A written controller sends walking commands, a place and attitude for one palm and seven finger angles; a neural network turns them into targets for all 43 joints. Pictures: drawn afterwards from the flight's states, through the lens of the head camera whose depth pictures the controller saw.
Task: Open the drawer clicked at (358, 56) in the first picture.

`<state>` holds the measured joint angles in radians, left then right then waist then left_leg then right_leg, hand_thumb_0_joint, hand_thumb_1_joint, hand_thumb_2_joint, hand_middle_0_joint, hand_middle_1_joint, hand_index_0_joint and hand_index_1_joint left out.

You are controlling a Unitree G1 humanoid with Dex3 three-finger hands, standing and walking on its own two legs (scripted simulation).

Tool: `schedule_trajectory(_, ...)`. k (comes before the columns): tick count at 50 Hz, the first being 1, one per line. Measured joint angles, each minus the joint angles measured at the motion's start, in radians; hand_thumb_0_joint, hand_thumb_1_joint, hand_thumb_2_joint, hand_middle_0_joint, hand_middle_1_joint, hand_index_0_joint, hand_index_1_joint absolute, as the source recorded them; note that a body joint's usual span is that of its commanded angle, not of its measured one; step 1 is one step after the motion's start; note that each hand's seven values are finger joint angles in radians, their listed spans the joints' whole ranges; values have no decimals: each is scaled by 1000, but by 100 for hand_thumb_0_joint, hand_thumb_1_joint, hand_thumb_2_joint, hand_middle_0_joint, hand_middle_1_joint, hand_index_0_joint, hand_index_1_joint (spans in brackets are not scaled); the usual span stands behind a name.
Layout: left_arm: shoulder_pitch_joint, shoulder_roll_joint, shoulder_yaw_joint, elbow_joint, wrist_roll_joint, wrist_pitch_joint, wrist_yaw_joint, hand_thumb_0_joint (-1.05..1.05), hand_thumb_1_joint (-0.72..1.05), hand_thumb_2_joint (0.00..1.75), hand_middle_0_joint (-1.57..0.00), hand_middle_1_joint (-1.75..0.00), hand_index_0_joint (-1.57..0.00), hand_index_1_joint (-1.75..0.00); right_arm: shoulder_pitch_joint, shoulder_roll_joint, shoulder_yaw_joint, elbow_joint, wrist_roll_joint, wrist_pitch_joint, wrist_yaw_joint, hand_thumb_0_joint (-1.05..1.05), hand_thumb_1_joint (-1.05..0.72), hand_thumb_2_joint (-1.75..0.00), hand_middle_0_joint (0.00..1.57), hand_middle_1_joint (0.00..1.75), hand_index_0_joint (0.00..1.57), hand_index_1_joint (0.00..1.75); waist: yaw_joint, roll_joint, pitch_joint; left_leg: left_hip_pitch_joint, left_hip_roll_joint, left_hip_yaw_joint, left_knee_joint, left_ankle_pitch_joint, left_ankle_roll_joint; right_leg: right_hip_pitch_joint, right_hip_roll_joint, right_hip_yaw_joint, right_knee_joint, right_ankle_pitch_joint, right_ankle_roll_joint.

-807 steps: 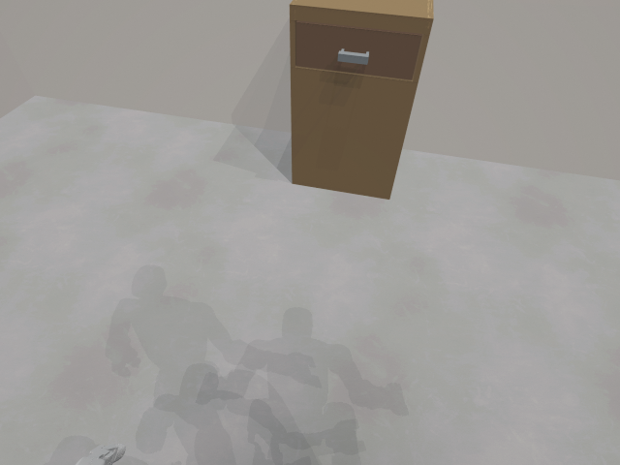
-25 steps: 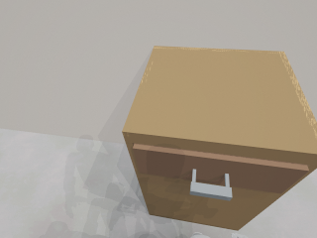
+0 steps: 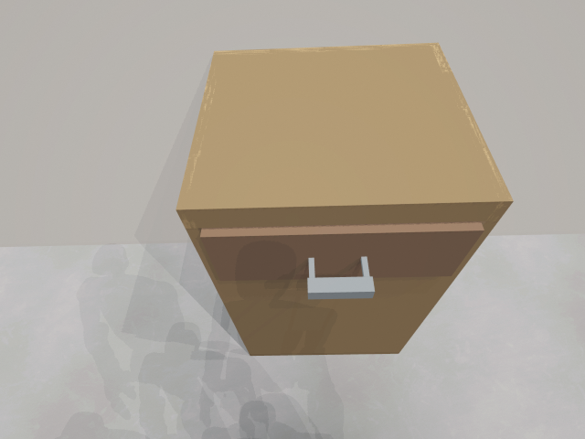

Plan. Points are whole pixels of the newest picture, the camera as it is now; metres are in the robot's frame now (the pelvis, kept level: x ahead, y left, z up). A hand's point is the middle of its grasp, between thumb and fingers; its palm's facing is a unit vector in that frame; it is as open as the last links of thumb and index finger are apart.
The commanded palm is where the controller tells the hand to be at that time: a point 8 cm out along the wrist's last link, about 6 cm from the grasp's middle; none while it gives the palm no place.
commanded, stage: relax the arm and regain balance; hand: left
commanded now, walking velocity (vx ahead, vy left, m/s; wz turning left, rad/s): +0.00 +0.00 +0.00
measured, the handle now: (338, 275) +0.38 -0.06 -0.08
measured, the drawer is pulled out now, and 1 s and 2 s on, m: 0.01 0.01 0.01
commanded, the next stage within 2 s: come to a stop and stand still in 0.68 s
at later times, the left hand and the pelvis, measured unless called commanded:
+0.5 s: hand out of the picture -0.10 +0.13 -0.17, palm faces +0.03 -0.99 -0.14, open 16.3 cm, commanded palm none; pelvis -0.06 -0.01 +0.00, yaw -1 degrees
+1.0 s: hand out of the picture -0.10 +0.17 -0.19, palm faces +0.02 -0.99 -0.16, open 16.3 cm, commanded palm none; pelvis -0.06 +0.02 -0.01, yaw +1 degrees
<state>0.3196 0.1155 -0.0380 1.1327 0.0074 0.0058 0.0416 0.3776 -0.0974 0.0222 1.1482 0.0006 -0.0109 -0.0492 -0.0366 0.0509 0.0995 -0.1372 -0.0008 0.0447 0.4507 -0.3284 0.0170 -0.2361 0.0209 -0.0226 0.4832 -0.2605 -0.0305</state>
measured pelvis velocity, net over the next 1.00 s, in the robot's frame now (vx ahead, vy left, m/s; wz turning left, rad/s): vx -0.06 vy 0.02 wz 0.01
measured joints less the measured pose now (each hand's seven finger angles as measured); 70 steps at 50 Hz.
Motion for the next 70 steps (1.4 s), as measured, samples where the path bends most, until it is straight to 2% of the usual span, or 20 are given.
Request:
schedule_trajectory(4, 5, -24, -4, 21, 5, 0, 2, -8, -55, 28, -15, -30, -15, -30, -63, 5, -1, -11, -3, -6, 2, 1, -91, -90, 20, 30, 20, 29, 15, 6, -35, 27, 3, 9, -29, 23, -3, 23, 5, 9, -26, 23, -2)
schedule_trajectory(7, 14, -35, 3, 25, 4, -1, 6, -7, -54, 28, -15, -30, -15, -30, -76, -17, -6, -9, -4, -10, 12, 0, -91, -90, 20, 30, 20, 29, 27, 2, -50, 41, 2, 9, -36, 36, -4, 36, 4, 9, -31, 33, -3)
schedule_trajectory(14, 22, -45, 20, 18, 6, -1, 4, -3, -51, 30, -15, -30, -15, -30, -82, -34, -14, -11, -9, 6, 6, 0, -91, -90, 20, 30, 20, 29, 45, -26, -46, 18, 9, 14, -28, 62, -8, 19, 10, 12, -40, 70, -9)
schedule_trajectory(31, 18, -25, 52, 0, 15, 11, -3, -2, -49, 30, -15, -30, -15, -30, 46, 26, -23, 10, -22, 24, 14, 0, -91, -90, 20, 30, 20, 29, 24, -43, -21, -77, 6, 22, 26, 80, 2, -61, 6, 19, -23, 110, -3)
schedule_trajectory(42, 22, -21, 56, -12, 15, 8, -1, -3, -49, 30, -15, -30, -15, -30, 30, 48, -29, -9, -21, 15, 17, 1, -91, -90, 20, 30, 20, 29, 29, -45, -19, -98, -13, 25, 40, 77, 16, -87, -12, 25, 5, 101, 10)
schedule_trajectory(45, 29, -23, 37, -18, 13, -15, 9, -2, -49, 30, -15, -30, -15, -30, -2, 25, -24, -34, -15, 21, 34, 1, -91, -90, 20, 30, 20, 29, 27, -27, -26, -126, -1, 11, 104, 44, 8, -85, -3, 11, 11, 98, 15)
schedule_trajectory(49, 57, -1, 28, -26, 21, -8, 9, -3, -50, 30, -15, -30, -15, -30, -27, 0, -28, -75, -18, 8, 34, 1, -91, -90, 20, 30, 20, 29, 15, -61, -88, -100, -24, 0, 110, 34, 26, -67, -25, 5, 43, 65, 24)
schedule_trajectory(53, 78, 13, 15, -38, 30, 1, 2, -6, -51, 29, -15, -30, -15, -30, -42, -45, -35, -107, -23, 4, 25, 2, -93, -90, 20, 30, 20, 29, 26, -62, -153, -79, -39, 3, 104, 26, 45, -47, -39, 9, 42, 57, 41)
schedule_trajectory(56, 90, 26, 15, -56, 30, -2, -3, -6, -51, 29, -15, -30, -15, -30, -56, -71, -37, -131, -18, -3, 28, 2, -93, -90, 20, 30, 20, 29, 39, -62, -171, -65, -52, 8, 84, 35, 57, -37, -51, 15, 31, 62, 52)
schedule_trajectory(62, 96, 51, 28, -82, 23, -2, -5, -5, -51, 29, -15, -30, -15, -30, -86, -87, -26, -168, -16, -14, 32, 1, -92, -90, 20, 30, 20, 29, 53, -69, -156, -50, -75, 9, 27, 72, 69, -30, -72, 19, -2, 84, 61)
schedule_trajectory(70, 88, 54, 33, -90, 18, -1, -7, -2, -49, 30, -15, -30, -15, -30, -94, -81, -16, -155, -15, -7, 33, 1, -92, -90, 20, 30, 20, 29, 51, -64, -113, -45, -82, 2, -14, 102, 71, -22, -79, 12, -42, 110, 68)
